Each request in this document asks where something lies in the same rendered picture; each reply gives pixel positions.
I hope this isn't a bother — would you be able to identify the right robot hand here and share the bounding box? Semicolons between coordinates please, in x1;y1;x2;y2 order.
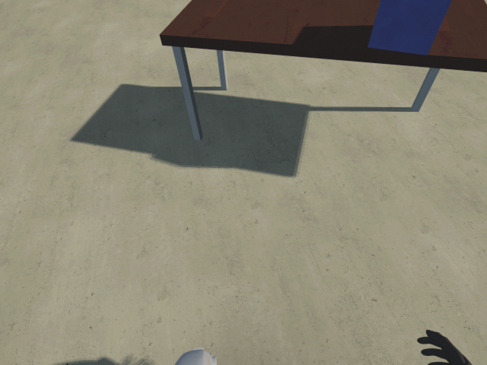
417;330;472;365

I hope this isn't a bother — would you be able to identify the left robot thigh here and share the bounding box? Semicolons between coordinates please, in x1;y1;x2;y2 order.
175;350;217;365

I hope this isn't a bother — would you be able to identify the carton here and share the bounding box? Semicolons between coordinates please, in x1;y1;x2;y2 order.
368;0;452;56

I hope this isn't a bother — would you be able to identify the table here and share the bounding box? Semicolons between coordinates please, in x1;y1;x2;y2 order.
160;0;487;141

